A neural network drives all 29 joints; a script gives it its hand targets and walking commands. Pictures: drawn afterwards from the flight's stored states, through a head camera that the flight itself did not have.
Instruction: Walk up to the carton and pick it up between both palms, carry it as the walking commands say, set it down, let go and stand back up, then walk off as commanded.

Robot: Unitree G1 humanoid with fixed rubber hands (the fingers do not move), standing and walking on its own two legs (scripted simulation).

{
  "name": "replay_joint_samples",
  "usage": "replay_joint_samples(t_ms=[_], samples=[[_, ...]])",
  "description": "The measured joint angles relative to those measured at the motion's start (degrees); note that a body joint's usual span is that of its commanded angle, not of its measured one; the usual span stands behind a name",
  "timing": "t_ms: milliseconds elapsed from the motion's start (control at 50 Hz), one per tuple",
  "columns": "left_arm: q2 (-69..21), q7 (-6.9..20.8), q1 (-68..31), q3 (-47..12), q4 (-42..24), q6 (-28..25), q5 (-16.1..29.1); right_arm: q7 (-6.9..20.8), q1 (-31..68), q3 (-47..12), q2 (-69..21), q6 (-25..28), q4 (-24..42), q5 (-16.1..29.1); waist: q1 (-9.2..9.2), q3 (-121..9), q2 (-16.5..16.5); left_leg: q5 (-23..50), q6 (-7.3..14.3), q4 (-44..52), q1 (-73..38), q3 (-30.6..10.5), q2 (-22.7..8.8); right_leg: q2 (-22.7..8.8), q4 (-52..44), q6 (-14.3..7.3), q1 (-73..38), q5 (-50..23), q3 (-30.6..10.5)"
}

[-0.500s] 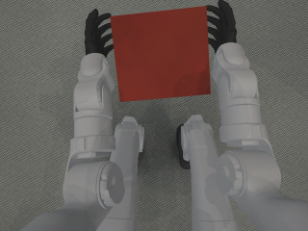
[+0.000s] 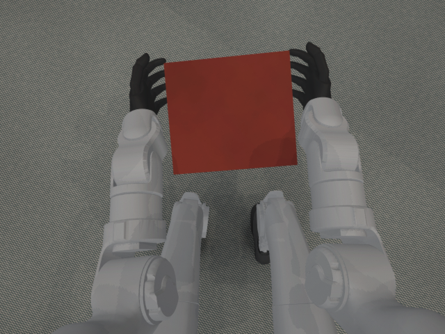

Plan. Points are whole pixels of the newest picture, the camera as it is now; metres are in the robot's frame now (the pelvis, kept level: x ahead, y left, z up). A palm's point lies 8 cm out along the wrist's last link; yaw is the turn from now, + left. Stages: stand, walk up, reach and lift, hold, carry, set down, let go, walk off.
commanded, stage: reach and lift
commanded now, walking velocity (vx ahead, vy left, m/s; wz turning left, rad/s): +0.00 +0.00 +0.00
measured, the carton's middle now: (231, 123) +0.45 +0.01 -0.13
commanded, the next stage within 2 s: none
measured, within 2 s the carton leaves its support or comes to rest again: neither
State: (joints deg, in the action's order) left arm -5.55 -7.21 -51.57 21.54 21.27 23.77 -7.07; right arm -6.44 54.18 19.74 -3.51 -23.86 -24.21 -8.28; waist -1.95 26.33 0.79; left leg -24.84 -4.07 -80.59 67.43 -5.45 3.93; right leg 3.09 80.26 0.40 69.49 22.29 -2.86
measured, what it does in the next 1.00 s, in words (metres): rises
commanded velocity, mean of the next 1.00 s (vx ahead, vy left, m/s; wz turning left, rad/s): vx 0.00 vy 0.00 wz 0.00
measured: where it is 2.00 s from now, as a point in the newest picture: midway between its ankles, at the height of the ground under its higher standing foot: (225, 246)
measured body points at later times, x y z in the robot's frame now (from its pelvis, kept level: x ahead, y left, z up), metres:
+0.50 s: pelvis +0.09 +0.00 +0.09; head +0.20 -0.01 +0.53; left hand +0.46 +0.15 +0.06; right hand +0.47 -0.12 +0.06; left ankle +0.14 +0.14 -0.58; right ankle +0.15 -0.11 -0.58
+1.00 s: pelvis +0.12 +0.00 +0.15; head +0.18 -0.01 +0.60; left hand +0.45 +0.15 +0.13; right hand +0.47 -0.11 +0.13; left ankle +0.14 +0.14 -0.58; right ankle +0.15 -0.11 -0.58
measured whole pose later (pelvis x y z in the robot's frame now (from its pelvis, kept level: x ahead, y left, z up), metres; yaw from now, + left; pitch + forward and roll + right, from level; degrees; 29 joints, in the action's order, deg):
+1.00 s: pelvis +0.12 +0.00 +0.15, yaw +0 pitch +9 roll +0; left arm -10.8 -3.6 -21.9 17.9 28.0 23.5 -16.1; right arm -4.5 23.1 17.1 -11.3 -22.2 -30.0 -15.8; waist -3.4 -2.3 -0.1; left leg -15.1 -2.2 -33.0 27.1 -6.2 1.0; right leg 2.3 33.6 -0.4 29.1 13.5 -3.8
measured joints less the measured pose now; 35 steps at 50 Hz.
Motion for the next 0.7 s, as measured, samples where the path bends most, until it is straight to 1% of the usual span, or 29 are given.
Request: replay_joint_samples(t_ms=[100,200,240,340,420,460,520,580,660,700], samples=[[-0.6,0.1,3.2,-0.4,2.7,0.4,-0.9,-0.1,-3.9,0.4,-0.9,0.4,-2.6,-0.4,-0.20,-6.9,0.5,0.2,0.1,2.8,-0.6,0.2,-0.3,0.1,-2.5,-0.1,-0.4,-0.2,-0.3],[-2.1,0.9,8.4,1.0,9.3,-0.8,-3.1,-0.1,-9.7,1.2,-2.5,1.6,-8.4,-2.3,-0.78,-22.3,0.6,0.1,0.4,6.1,1.4,0.4,-0.8,0.3,-5.7,-0.2,1.8,-0.1,-0.6],[-2.6,1.7,9.2,2.7,12.6,-1.5,-5.2,-0.1,-10.7,2.5,-3.3,1.8,-10.9,-4.0,-1.23,-25.6,0.6,-0.2,0.7,7.9,-0.2,0.6,-1.0,0.5,-7.4,-0.3,0.2,0.1,-0.9],[-3.5,2.9,12.6,4.8,14.3,-2.1,-7.6,0.5,-13.1,4.7,-5.5,2.6,-13.4,-8.1,-1.66,-28.9,-0.2,0.3,0.9,14.0,-7.1,0.4,-1.6,0.6,-13.5,-0.6,-6.7,-0.3,-0.9],[-4.5,4.0,15.0,6.3,15.8,-3.1,-10.1,0.9,-16.0,6.0,-7.2,3.3,-13.8,-10.9,-1.80,-30.1,-0.4,1.2,1.2,19.5,-12.5,0.2,-1.9,0.5,-18.8,-0.8,-12.2,-1.1,-0.9],[-4.8,4.3,16.6,5.9,15.5,-3.4,-10.7,1.1,-17.6,6.1,-7.8,3.9,-13.6,-11.4,-1.70,-30.3,-0.4,1.7,1.1,21.9,-14.8,0.1,-2.0,0.4,-21.2,-0.9,-14.5,-1.4,-0.8],[-5.3,4.4,19.9,4.2,14.0,-4.6,-10.3,1.3,-21.3,4.8,-8.5,5.0,-11.5,-11.0,-1.39,-31.0,-0.6,2.5,1.1,25.3,-17.2,-0.2,-2.1,0.2,-24.5,-1.0,-16.9,-2.0,-0.7],[-5.9,4.2,22.3,3.1,12.9,-5.4,-9.7,1.6,-24.0,3.9,-8.6,5.8,-10.2,-10.0,-0.99,-30.7,-0.7,3.1,1.3,28.2,-19.6,-0.3,-2.0,-0.1,-27.1,-1.0,-19.3,-2.4,-0.7],[-6.6,3.7,26.1,0.1,8.6,-6.2,-7.5,1.6,-28.1,1.2,-8.6,6.9,-6.0,-6.9,-0.98,-29.8,-0.4,4.1,1.4,31.8,-22.5,0.1,-2.1,-0.3,-30.3,-0.9,-21.9,-3.2,-1.2],[-6.4,3.7,27.0,-0.9,8.0,-6.2,-7.5,1.5,-29.0,0.6,-8.7,7.0,-5.2,-6.5,-0.70,-29.1,-0.5,4.7,1.4,33.6,-24.3,0.0,-2.2,-0.4,-32.1,-0.9,-23.9,-3.7,-1.2]])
